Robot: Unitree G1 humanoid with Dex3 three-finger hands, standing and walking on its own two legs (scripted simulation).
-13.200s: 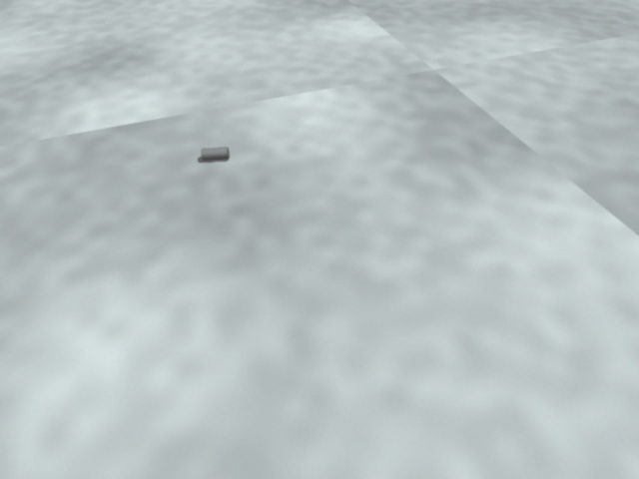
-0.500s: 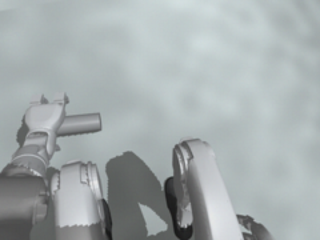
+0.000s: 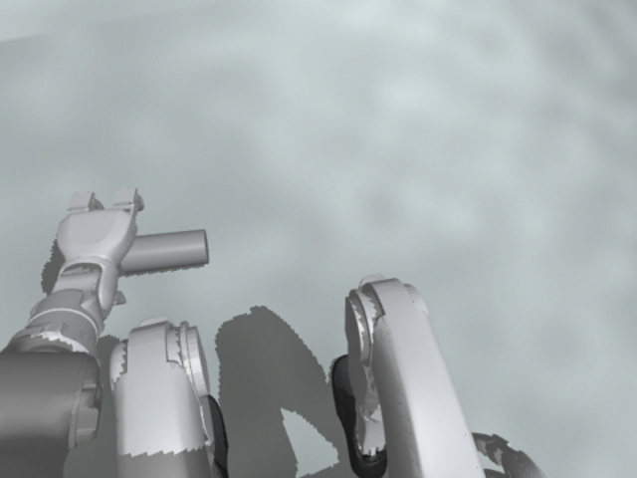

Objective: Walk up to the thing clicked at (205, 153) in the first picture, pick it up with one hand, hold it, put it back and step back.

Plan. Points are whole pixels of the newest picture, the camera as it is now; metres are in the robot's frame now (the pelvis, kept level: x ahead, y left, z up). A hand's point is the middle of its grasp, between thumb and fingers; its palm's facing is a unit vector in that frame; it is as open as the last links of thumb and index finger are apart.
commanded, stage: rise first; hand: left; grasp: from above
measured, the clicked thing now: (166, 250) +0.47 +0.17 -0.30
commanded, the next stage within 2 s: approach in 0.70 s
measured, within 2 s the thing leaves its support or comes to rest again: neither
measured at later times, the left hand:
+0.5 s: hand (114, 260) +0.43 +0.22 -0.18, palm faces -0.45 -0.01 -0.89, open 14.3 cm
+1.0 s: hand (120, 256) +0.43 +0.21 -0.18, palm faces -0.45 -0.01 -0.89, open 14.2 cm
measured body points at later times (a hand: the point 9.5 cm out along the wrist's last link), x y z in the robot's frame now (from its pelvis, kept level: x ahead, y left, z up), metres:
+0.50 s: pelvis +0.00 +0.00 -0.01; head +0.22 +0.04 +0.38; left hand +0.45 +0.22 -0.13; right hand +0.05 -0.28 -0.13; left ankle +0.08 +0.13 -0.30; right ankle +0.10 -0.13 -0.30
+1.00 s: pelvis +0.00 +0.00 -0.01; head +0.22 +0.04 +0.38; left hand +0.45 +0.21 -0.13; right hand +0.05 -0.28 -0.12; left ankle +0.08 +0.13 -0.30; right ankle +0.10 -0.13 -0.30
